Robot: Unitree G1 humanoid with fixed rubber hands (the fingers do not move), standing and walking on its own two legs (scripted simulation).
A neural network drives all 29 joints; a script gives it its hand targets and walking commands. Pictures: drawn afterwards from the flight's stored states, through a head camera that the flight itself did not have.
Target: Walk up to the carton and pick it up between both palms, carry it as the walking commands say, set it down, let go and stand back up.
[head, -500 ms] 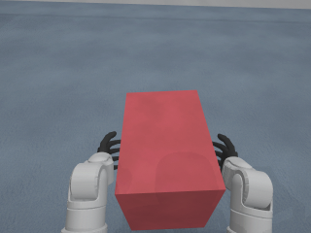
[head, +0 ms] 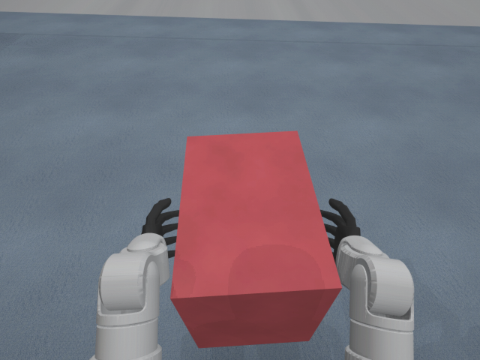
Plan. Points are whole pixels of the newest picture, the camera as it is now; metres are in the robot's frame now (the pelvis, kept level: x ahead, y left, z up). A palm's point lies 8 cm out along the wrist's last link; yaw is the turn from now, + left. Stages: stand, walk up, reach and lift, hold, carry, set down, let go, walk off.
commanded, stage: carry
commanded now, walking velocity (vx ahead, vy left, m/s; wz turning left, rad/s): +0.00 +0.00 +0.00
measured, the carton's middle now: (248, 239) +0.33 +0.00 +0.04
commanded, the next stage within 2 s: none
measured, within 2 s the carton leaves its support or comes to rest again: neither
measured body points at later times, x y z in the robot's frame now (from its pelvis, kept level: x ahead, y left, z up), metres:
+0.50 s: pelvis -0.06 +0.07 +0.00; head -0.09 +0.07 +0.45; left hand +0.23 +0.19 +0.07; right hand +0.22 -0.09 +0.07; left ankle +0.05 +0.05 -0.72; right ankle -0.06 -0.06 -0.71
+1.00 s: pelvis -0.10 +0.11 -0.01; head -0.09 +0.10 +0.44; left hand +0.17 +0.28 +0.07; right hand +0.20 -0.01 +0.07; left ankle -0.04 +0.20 -0.72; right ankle -0.10 -0.02 -0.72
